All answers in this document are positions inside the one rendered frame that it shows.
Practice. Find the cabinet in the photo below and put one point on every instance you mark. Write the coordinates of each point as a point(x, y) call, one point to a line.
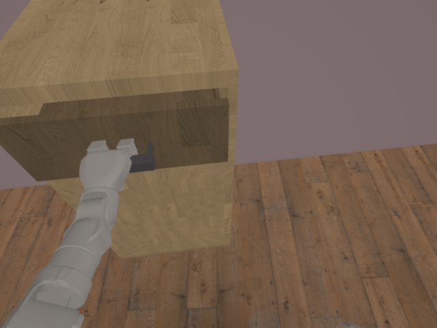
point(64, 50)

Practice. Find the drawer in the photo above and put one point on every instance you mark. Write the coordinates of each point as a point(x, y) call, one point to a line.
point(186, 128)

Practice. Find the robot left forearm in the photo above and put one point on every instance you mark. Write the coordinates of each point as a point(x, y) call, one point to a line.
point(66, 280)

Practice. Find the robot left hand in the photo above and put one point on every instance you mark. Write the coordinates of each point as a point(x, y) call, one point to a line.
point(102, 167)

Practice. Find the handle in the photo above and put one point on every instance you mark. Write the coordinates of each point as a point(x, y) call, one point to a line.
point(143, 162)

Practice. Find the left robot upper arm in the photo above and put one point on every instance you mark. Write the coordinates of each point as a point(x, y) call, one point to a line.
point(39, 314)

